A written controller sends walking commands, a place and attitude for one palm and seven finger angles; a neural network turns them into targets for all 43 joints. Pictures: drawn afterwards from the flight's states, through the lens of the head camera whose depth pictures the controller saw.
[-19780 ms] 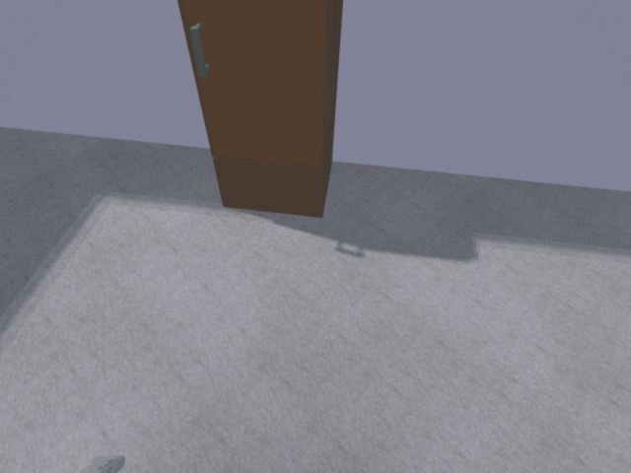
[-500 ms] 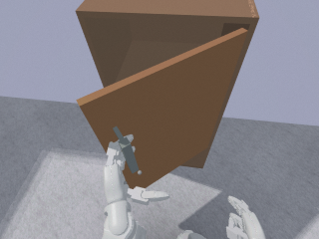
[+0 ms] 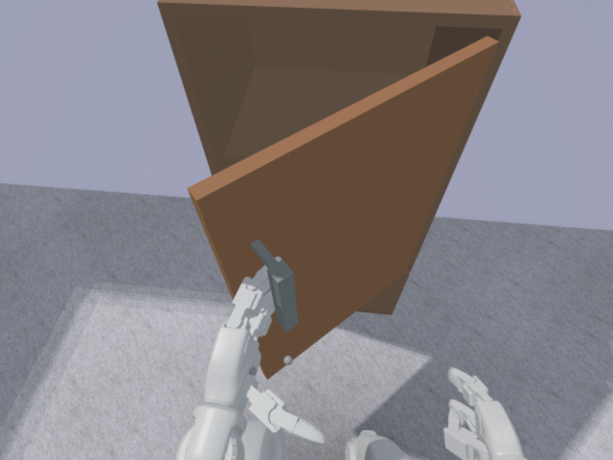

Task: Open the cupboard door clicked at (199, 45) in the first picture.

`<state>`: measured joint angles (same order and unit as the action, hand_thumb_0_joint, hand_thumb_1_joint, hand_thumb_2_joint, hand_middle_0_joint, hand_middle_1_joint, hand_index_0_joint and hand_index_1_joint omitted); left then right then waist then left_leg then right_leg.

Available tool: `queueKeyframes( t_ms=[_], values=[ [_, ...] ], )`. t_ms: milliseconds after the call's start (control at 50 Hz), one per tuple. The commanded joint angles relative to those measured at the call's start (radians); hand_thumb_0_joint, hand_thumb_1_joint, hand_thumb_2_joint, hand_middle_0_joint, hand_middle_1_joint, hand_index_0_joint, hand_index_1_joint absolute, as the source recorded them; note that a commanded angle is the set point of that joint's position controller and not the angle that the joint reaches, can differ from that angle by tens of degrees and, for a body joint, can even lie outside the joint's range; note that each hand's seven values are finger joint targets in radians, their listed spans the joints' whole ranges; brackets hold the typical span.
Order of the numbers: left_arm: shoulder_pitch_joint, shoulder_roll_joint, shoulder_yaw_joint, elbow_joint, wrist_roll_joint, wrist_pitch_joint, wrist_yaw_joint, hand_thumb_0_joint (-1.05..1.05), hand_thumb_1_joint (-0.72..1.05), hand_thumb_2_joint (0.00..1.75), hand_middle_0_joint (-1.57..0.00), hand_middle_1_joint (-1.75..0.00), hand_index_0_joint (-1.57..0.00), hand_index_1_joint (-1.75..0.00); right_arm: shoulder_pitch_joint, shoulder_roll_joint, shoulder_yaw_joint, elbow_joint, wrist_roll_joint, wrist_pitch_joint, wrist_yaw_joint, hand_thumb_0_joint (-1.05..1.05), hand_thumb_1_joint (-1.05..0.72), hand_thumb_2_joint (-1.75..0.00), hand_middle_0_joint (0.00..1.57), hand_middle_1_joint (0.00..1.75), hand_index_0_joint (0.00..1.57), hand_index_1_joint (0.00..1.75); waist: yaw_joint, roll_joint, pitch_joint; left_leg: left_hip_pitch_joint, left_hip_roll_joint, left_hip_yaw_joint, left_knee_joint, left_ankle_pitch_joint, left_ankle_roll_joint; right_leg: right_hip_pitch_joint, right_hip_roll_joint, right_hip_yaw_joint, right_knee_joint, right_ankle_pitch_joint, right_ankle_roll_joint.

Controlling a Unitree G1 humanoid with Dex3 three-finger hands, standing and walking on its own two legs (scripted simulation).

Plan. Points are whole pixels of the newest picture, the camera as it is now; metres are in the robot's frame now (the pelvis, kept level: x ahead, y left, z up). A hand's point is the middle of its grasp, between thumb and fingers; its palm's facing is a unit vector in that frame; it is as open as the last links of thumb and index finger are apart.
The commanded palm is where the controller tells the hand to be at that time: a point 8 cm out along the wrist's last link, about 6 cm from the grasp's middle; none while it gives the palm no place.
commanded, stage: slide the hand sideways off the handle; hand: left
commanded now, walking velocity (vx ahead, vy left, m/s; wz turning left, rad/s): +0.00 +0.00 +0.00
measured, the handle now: (274, 288) +0.32 +0.05 +0.06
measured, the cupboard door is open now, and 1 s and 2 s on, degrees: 44 43 43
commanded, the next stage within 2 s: draw the hand back to the body in 0.88 s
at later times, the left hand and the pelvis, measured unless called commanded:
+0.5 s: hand (254, 376) +0.22 +0.07 +0.05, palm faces -0.14 -0.99 +0.02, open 16.0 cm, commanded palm +0.20 +0.14 +0.05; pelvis +0.00 +0.01 +0.00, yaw -1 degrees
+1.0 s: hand (199, 411) +0.18 +0.12 +0.05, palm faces -0.11 -0.99 +0.02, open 16.3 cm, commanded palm +0.16 +0.18 +0.06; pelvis +0.00 +0.00 -0.01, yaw +0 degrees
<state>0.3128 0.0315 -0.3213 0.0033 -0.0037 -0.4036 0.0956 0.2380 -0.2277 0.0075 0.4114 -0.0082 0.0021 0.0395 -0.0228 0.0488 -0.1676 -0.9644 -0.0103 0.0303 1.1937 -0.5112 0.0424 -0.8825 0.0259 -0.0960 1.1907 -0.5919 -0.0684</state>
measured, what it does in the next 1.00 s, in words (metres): stands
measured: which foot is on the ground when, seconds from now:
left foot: down 0.00-1.00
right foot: down 0.00-1.00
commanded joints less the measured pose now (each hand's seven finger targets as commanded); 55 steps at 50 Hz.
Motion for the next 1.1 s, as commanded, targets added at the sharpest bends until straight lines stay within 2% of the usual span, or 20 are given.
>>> queueKeyframes(
  t_ms=[0, 40, 200, 260, 320, 440, 460, 500, 620, 700, 760, 800, 880, 900, 920, 960, 1000, 1020, 1040, 1080],
  values=[
    [-0.094, -0.005, 0.006, -0.254, 0.059, -0.062, 0.057, 0.00, -0.50, 0.30, -0.15, -0.30, -0.15, -0.30, -0.046, -0.090, -0.036, -0.182, -0.005, -0.036, 0.000, 0.00, -0.90, -0.90, 0.20, 0.30, 0.20, 0.30, -0.007, -0.091, -0.238, 0.218, 0.000, -0.099, -0.147, 0.168, -0.012, 0.050, -0.013, 0.080, -0.184, 0.236, 0.023],
    [-0.088, -0.008, -0.004, -0.264, 0.065, -0.054, 0.056, 0.00, -0.50, 0.30, -0.15, -0.30, -0.15, -0.30, -0.046, -0.086, -0.033, -0.189, -0.003, -0.028, -0.001, 0.00, -0.90, -0.90, 0.20, 0.30, 0.20, 0.30, -0.006, -0.065, -0.238, 0.232, 0.000, -0.097, -0.154, 0.160, -0.014, 0.045, -0.013, 0.082, -0.191, 0.229, 0.024],
    [-0.025, -0.001, 0.034, -0.261, 0.018, -0.010, 0.039, 0.00, -0.50, 0.30, -0.15, -0.30, -0.15, -0.30, -0.053, -0.090, -0.021, -0.199, 0.004, -0.011, -0.014, 0.00, -0.90, -0.90, 0.20, 0.30, 0.20, 0.30, 0.003, -0.070, -0.182, 0.243, 0.009, -0.116, -0.200, 0.126, -0.021, 0.051, -0.001, 0.059, -0.205, 0.188, 0.020],
    [-0.010, 0.006, 0.038, -0.278, 0.018, -0.018, 0.036, 0.00, -0.50, 0.30, -0.15, -0.30, -0.15, -0.30, -0.048, -0.089, -0.021, -0.199, 0.002, -0.013, -0.011, 0.00, -0.90, -0.90, 0.20, 0.30, 0.20, 0.30, 0.000, -0.063, -0.187, 0.253, 0.011, -0.119, -0.195, 0.145, -0.024, 0.042, 0.000, 0.056, -0.194, 0.206, 0.021],
    [0.052, 0.006, 0.044, -0.291, 0.019, -0.032, 0.031, 0.00, -0.50, 0.30, -0.15, -0.30, -0.15, -0.30, -0.047, -0.086, -0.025, -0.205, 0.000, -0.016, -0.008, 0.00, -0.90, -0.90, 0.20, 0.30, 0.20, 0.30, 0.009, -0.056, -0.201, 0.260, 0.012, -0.118, -0.188, 0.194, -0.027, 0.046, 0.001, 0.054, -0.179, 0.245, 0.021],
    [0.130, 0.070, 0.102, -0.340, 0.003, -0.058, 0.001, 0.00, -0.50, 0.30, -0.15, -0.30, -0.15, -0.30, -0.039, -0.087, -0.030, -0.208, 0.000, -0.019, -0.011, 0.00, -0.90, -0.90, 0.20, 0.30, 0.20, 0.30, 0.012, -0.057, -0.201, 0.235, 0.008, -0.106, -0.166, 0.205, -0.026, 0.058, 0.004, 0.065, -0.171, 0.274, 0.023],
    [0.152, 0.063, 0.100, -0.336, -0.007, -0.059, -0.008, 0.00, -0.50, 0.30, -0.15, -0.30, -0.15, -0.30, -0.042, -0.088, -0.029, -0.212, 0.002, -0.018, -0.012, 0.00, -0.90, -0.90, 0.20, 0.30, 0.20, 0.30, 0.011, -0.069, -0.191, 0.226, 0.006, -0.103, -0.166, 0.191, -0.024, 0.060, 0.005, 0.066, -0.178, 0.268, 0.025],
    [0.129, 0.074, 0.105, -0.370, -0.019, -0.066, -0.025, 0.00, -0.50, 0.30, -0.15, -0.30, -0.15, -0.30, -0.040, -0.089, -0.029, -0.212, 0.004, -0.022, -0.015, 0.00, -0.90, -0.90, 0.20, 0.30, 0.20, 0.30, 0.006, -0.044, -0.192, 0.221, 0.005, -0.103, -0.160, 0.194, -0.022, 0.064, 0.005, 0.069, -0.174, 0.272, 0.023],
    [0.228, 0.119, 0.179, -0.391, -0.067, -0.077, -0.074, 0.00, -0.50, 0.30, -0.15, -0.30, -0.15, -0.30, -0.040, -0.088, -0.040, -0.205, 0.009, -0.033, -0.027, 0.00, -0.90, -0.90, 0.20, 0.30, 0.20, 0.30, 0.018, -0.057, -0.223, 0.206, 0.000, -0.087, -0.133, 0.239, -0.020, 0.101, 0.009, 0.080, -0.171, 0.344, 0.030],
    [0.280, 0.156, 0.238, -0.388, -0.099, -0.076, -0.117, 0.00, -0.50, 0.30, -0.15, -0.30, -0.15, -0.30, -0.046, -0.083, -0.046, -0.194, 0.014, -0.037, -0.039, 0.00, -0.90, -0.90, 0.20, 0.30, 0.20, 0.30, 0.020, -0.071, -0.214, 0.167, -0.002, -0.078, -0.116, 0.238, -0.018, 0.133, 0.007, 0.097, -0.181, 0.381, 0.037],
    [0.304, 0.162, 0.250, -0.400, -0.125, -0.095, -0.171, 0.00, -0.50, 0.30, -0.15, -0.30, -0.15, -0.30, -0.050, -0.084, -0.052, -0.184, 0.018, -0.046, -0.049, 0.00, -0.90, -0.90, 0.20, 0.30, 0.20, 0.30, 0.009, -0.072, -0.209, 0.149, -0.002, -0.076, -0.097, 0.232, -0.019, 0.128, -0.002, 0.113, -0.183, 0.410, 0.051],
    [0.319, 0.173, 0.255, -0.417, -0.150, -0.102, -0.216, 0.00, -0.50, 0.30, -0.15, -0.30, -0.15, -0.30, -0.054, -0.086, -0.054, -0.180, 0.021, -0.053, -0.054, 0.00, -0.90, -0.90, 0.20, 0.30, 0.20, 0.30, 0.007, -0.044, -0.213, 0.141, -0.003, -0.076, -0.086, 0.231, -0.018, 0.130, -0.004, 0.123, -0.183, 0.411, 0.052],
    [0.294, 0.176, 0.252, -0.424, -0.182, -0.113, -0.271, 0.00, -0.50, 0.30, -0.15, -0.30, -0.15, -0.30, -0.054, -0.096, -0.056, -0.181, 0.023, -0.067, -0.063, 0.00, -0.90, -0.90, 0.20, 0.30, 0.20, 0.30, -0.009, -0.059, -0.185, 0.108, 0.001, -0.085, -0.066, 0.185, -0.016, 0.083, -0.005, 0.126, -0.183, 0.331, 0.054],
    [0.265, 0.176, 0.242, -0.429, -0.184, -0.113, -0.274, 0.00, -0.50, 0.30, -0.15, -0.30, -0.15, -0.30, -0.058, -0.097, -0.053, -0.179, 0.021, -0.072, -0.067, 0.00, -0.90, -0.90, 0.20, 0.30, 0.20, 0.30, -0.014, -0.051, -0.178, 0.099, 0.001, -0.086, -0.056, 0.179, -0.013, 0.075, -0.005, 0.133, -0.184, 0.318, 0.053],
    [0.259, 0.196, 0.268, -0.427, -0.185, -0.114, -0.271, 0.00, -0.50, 0.30, -0.15, -0.30, -0.15, -0.30, -0.056, -0.097, -0.056, -0.176, 0.021, -0.075, -0.068, 0.00, -0.90, -0.90, 0.20, 0.30, 0.20, 0.30, -0.007, -0.043, -0.184, 0.093, 0.002, -0.085, -0.051, 0.171, -0.016, 0.070, -0.007, 0.135, -0.180, 0.297, 0.051],
    [0.276, 0.179, 0.255, -0.425, -0.182, -0.105, -0.264, 0.00, -0.50, 0.30, -0.15, -0.30, -0.15, -0.30, -0.054, -0.096, -0.055, -0.185, 0.021, -0.078, -0.067, 0.00, -0.90, -0.90, 0.20, 0.30, 0.20, 0.30, 0.000, -0.043, -0.187, 0.101, 0.003, -0.088, -0.062, 0.160, -0.015, 0.056, 0.000, 0.120, -0.178, 0.256, 0.045],
    [0.267, 0.257, 0.323, -0.507, -0.185, -0.090, -0.243, 0.00, -0.50, 0.30, -0.15, -0.30, -0.15, -0.30, -0.056, -0.097, -0.058, -0.195, 0.025, -0.070, -0.072, 0.00, -0.90, -0.90, 0.20, 0.30, 0.20, 0.30, 0.027, -0.006, -0.231, 0.135, 0.003, -0.086, -0.087, 0.171, -0.013, 0.093, 0.006, 0.125, -0.190, 0.241, 0.038],
    [0.285, 0.274, 0.348, -0.541, -0.186, -0.077, -0.232, 0.00, -0.50, 0.30, -0.15, -0.30, -0.15, -0.30, -0.053, -0.092, -0.058, -0.205, 0.030, -0.064, -0.075, 0.00, -0.90, -0.90, 0.20, 0.30, 0.20, 0.30, 0.042, 0.002, -0.255, 0.166, 0.002, -0.081, -0.110, 0.183, -0.013, 0.121, 0.008, 0.119, -0.200, 0.241, 0.036],
    [0.295, 0.260, 0.337, -0.550, -0.188, -0.060, -0.226, 0.00, -0.50, 0.30, -0.15, -0.30, -0.15, -0.30, -0.052, -0.089, -0.055, -0.211, 0.034, -0.060, -0.076, 0.00, -0.90, -0.90, 0.20, 0.30, 0.20, 0.30, 0.033, 0.005, -0.241, 0.186, 0.000, -0.078, -0.125, 0.188, -0.012, 0.135, 0.007, 0.120, -0.221, 0.258, 0.040],
    [0.322, 0.267, 0.362, -0.552, -0.197, -0.024, -0.217, 0.00, -0.50, 0.30, -0.15, -0.30, -0.15, -0.30, -0.049, -0.086, -0.052, -0.212, 0.042, -0.049, -0.081, 0.00, -0.90, -0.90, 0.20, 0.30, 0.20, 0.30, 0.033, -0.010, -0.214, 0.209, 0.000, -0.079, -0.161, 0.183, -0.012, 0.163, 0.012, 0.110, -0.255, 0.255, 0.045]
  ],
)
